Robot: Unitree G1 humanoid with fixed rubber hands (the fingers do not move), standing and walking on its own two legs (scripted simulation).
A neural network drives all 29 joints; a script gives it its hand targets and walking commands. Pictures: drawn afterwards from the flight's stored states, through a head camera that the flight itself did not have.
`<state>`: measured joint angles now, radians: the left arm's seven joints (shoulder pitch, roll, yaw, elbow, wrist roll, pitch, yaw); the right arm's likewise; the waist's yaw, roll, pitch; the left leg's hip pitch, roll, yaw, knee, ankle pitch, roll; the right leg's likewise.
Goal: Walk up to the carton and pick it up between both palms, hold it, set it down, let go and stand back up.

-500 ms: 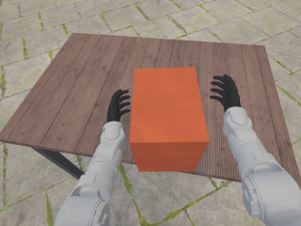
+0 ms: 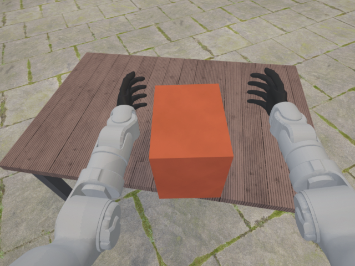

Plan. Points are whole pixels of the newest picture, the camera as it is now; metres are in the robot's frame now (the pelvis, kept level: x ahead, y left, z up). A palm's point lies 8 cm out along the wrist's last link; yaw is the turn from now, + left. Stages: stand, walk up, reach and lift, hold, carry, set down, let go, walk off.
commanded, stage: set down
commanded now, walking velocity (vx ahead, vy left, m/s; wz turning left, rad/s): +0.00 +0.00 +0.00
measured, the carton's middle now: (188, 142) +0.42 +0.02 +0.02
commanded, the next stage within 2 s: none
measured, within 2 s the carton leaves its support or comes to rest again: neither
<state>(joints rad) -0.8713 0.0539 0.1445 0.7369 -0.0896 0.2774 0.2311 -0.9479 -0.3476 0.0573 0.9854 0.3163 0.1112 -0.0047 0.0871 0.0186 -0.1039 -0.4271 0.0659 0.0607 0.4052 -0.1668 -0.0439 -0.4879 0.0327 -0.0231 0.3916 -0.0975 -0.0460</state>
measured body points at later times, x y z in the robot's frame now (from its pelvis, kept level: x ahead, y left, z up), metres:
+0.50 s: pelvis +0.01 +0.00 +0.01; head +0.04 +0.01 +0.45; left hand +0.38 +0.18 +0.12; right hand +0.43 -0.18 +0.12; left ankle +0.01 +0.15 -0.74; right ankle +0.05 -0.09 -0.74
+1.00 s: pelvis +0.01 +0.00 +0.01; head +0.02 +0.00 +0.46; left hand +0.33 +0.16 +0.09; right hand +0.35 -0.20 +0.08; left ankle +0.01 +0.15 -0.74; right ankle +0.05 -0.09 -0.74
